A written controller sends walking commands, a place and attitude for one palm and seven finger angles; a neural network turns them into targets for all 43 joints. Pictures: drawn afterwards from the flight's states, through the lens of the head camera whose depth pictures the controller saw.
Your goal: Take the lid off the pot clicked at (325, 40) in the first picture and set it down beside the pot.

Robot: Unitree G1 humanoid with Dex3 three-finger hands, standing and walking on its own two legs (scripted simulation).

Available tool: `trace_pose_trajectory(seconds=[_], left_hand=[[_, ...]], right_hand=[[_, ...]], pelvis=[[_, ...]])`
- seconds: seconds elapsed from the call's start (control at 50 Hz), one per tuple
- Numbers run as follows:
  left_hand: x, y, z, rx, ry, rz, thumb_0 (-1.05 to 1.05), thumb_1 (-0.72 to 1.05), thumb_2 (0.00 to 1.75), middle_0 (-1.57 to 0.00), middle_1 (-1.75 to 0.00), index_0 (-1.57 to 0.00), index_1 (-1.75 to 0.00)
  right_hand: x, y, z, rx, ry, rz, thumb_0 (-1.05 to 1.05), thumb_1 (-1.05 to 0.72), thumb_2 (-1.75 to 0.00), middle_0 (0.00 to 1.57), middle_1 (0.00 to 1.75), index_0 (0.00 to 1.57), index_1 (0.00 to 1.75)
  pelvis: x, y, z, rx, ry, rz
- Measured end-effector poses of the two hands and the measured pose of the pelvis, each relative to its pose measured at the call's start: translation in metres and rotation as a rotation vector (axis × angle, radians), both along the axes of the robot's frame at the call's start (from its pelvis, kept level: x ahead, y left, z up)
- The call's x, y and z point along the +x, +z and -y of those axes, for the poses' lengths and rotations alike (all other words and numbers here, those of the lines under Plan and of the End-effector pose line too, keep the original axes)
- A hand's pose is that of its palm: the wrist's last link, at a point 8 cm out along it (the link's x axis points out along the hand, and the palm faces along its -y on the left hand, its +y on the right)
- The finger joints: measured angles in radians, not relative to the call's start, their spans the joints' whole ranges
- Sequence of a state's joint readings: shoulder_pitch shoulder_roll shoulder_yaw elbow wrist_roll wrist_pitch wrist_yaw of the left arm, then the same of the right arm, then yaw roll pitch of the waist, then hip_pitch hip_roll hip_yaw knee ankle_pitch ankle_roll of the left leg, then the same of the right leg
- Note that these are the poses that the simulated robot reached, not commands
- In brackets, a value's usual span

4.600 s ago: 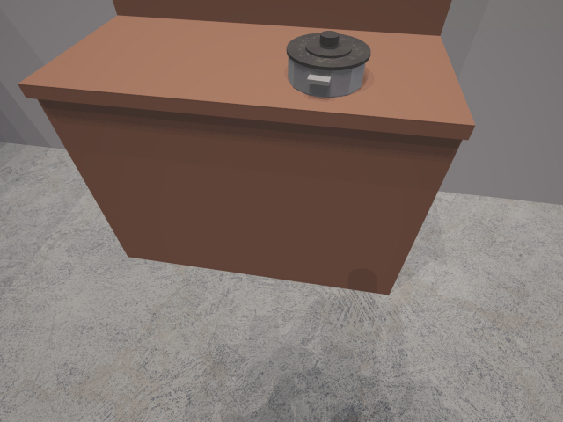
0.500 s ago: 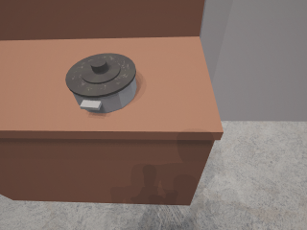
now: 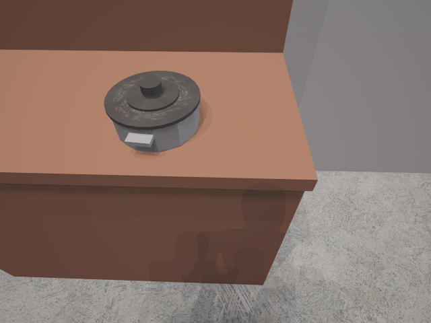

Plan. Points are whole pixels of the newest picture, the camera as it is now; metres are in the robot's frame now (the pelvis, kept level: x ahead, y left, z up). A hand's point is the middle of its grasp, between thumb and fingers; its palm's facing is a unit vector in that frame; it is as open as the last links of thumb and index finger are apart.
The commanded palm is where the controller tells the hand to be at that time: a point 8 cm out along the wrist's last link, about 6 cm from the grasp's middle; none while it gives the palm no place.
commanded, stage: look again from close up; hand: left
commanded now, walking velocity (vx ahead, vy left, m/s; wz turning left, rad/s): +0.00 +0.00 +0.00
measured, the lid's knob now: (150, 86) +0.54 +0.17 +0.16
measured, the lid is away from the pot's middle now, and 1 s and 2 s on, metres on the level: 0.00 0.00 0.00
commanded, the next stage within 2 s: shuffle to correct the standing spot in 0.56 s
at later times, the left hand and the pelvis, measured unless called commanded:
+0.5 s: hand out of the picture +0.00 +0.18 -0.17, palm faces +0.04 -0.98 -0.22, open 7.3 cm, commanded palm none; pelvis -0.01 +0.00 +0.00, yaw -1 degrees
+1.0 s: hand out of the picture +0.02 +0.19 -0.18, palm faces +0.04 -0.98 -0.21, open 7.4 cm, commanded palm none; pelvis +0.02 +0.01 -0.01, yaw -1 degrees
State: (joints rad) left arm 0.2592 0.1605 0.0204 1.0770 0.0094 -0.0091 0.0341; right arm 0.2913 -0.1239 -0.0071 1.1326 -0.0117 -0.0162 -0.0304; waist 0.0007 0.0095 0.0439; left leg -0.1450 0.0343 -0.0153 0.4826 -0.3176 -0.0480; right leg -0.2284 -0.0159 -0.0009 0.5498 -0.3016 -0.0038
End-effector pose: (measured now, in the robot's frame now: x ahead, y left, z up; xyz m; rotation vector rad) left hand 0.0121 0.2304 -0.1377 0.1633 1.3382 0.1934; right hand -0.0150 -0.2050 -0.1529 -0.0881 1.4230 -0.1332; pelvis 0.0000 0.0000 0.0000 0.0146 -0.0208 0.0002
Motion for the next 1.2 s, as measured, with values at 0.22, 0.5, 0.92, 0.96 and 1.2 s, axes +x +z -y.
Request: trace_pose_trajectory(seconds=[0.22, 0.5, 0.92, 0.96, 1.2], left_hand=[[-0.004, 0.0, -0.004, -0.002, -0.005, -0.005, 0.0, 0.91, 0.9, -0.2, -0.3, -0.2, -0.3], [-0.016, -0.002, 0.002, -0.014, 0.003, -0.036, 0.0, 0.91, 0.9, -0.2, -0.3, -0.2, -0.3], [-0.018, -0.011, -0.007, -0.04, 0.029, -0.047, 0.0, 0.91, 0.9, -0.2, -0.3, -0.2, -0.3], [-0.012, -0.012, -0.011, -0.036, 0.02, -0.06, 0.0, 0.91, 0.9, -0.2, -0.3, -0.2, -0.3], [0.045, 0.008, -0.003, 0.025, 0.066, 0.065, 0.0, 0.91, 0.9, -0.2, -0.3, -0.2, -0.3]], right_hand=[[-0.014, 0.0, -0.008, 0.006, -0.013, -0.018, 0.0, -0.91, -0.89, 0.2, 0.3, 0.2, 0.3], [-0.004, 0.001, -0.002, -0.008, -0.012, 0.004, 0.0, -0.91, -0.89, 0.2, 0.3, 0.2, 0.3], [-0.003, 0.001, -0.002, -0.032, -0.003, -0.006, 0.0, -0.91, -0.89, 0.2, 0.3, 0.2, 0.3], [-0.005, 0.001, -0.005, -0.031, -0.021, -0.011, 0.0, -0.91, -0.89, 0.2, 0.3, 0.2, 0.3], [0.029, -0.006, -0.006, 0.022, 0.014, -0.102, 0.0, -0.91, -0.89, 0.2, 0.3, 0.2, 0.3]], pelvis=[[-0.006, 0.0, -0.005, 0.003, -0.005, -0.006], [-0.007, 0.0, -0.003, 0.005, -0.009, -0.011], [0.007, -0.006, -0.013, 0.009, -0.011, -0.016], [0.014, -0.007, -0.014, 0.013, -0.015, -0.02], [0.053, -0.002, -0.006, 0.025, 0.032, -0.009]])
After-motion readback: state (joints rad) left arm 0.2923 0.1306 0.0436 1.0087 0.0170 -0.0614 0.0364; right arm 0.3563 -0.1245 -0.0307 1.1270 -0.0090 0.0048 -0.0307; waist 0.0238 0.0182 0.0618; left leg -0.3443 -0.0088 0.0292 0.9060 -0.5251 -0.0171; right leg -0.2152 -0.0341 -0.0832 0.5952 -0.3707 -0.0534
